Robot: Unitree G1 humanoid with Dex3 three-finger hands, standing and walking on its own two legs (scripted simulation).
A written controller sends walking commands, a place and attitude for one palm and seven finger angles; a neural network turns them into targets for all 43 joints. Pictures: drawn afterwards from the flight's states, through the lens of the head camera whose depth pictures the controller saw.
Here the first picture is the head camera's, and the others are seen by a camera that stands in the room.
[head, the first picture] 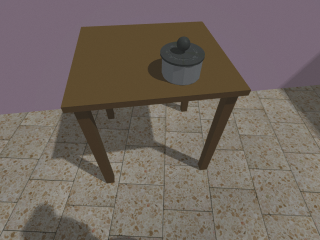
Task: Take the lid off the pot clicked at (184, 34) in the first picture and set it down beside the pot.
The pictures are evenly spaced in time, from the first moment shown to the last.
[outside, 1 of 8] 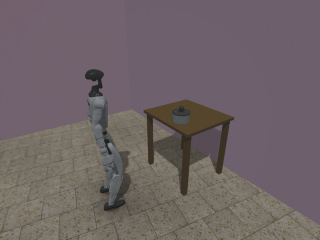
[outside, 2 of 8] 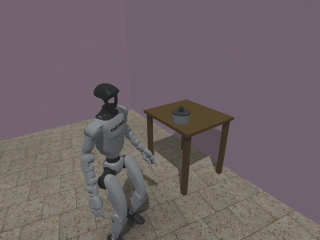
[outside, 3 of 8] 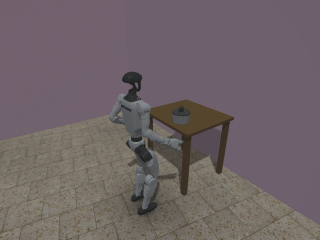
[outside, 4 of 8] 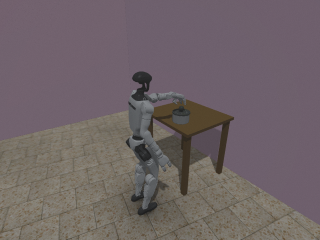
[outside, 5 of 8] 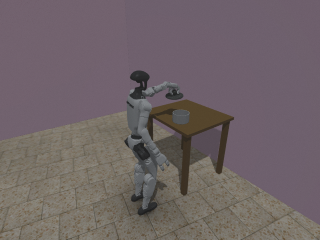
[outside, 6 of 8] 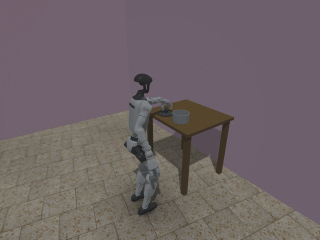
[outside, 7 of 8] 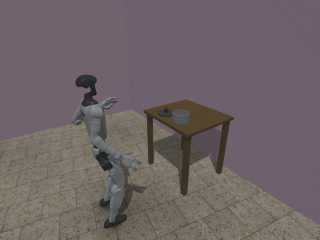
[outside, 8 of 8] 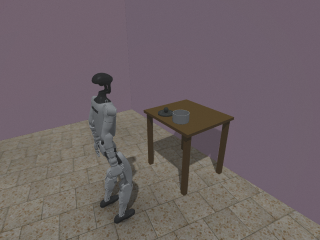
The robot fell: no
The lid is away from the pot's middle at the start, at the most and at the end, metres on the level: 0.01 0.26 0.23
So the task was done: yes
